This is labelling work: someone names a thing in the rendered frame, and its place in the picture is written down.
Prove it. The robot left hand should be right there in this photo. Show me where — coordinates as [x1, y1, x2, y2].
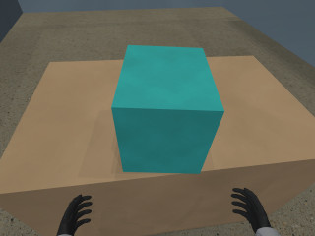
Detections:
[56, 194, 92, 236]

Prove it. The pedestal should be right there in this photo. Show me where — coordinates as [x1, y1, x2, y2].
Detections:
[0, 55, 315, 236]

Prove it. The carton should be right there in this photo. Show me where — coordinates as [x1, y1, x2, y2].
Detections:
[111, 45, 224, 174]

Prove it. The robot right hand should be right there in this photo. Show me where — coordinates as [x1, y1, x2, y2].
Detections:
[231, 188, 272, 234]

